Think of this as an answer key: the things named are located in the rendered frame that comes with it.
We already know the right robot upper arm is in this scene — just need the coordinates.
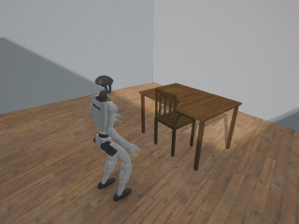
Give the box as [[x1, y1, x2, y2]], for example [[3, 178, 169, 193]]
[[105, 102, 118, 136]]

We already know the table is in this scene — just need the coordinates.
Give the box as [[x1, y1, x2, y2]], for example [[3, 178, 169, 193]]
[[139, 83, 242, 171]]

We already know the left robot hand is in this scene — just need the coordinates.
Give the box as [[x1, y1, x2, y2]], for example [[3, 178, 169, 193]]
[[114, 114, 123, 123]]

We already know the chair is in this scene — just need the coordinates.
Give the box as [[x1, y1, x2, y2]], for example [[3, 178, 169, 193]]
[[154, 89, 196, 157]]

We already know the right robot hand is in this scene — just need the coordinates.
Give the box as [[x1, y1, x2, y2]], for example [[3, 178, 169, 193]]
[[126, 144, 141, 157]]

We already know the robot torso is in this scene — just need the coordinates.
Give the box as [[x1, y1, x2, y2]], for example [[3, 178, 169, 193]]
[[93, 98, 114, 150]]

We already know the left robot thigh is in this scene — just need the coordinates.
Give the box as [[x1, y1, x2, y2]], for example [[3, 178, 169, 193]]
[[93, 136, 118, 163]]

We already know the left robot upper arm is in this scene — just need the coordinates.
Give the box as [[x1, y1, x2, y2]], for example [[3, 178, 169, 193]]
[[91, 94, 99, 118]]

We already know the right robot forearm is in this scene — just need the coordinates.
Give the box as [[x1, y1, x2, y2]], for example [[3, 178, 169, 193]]
[[108, 128, 131, 148]]

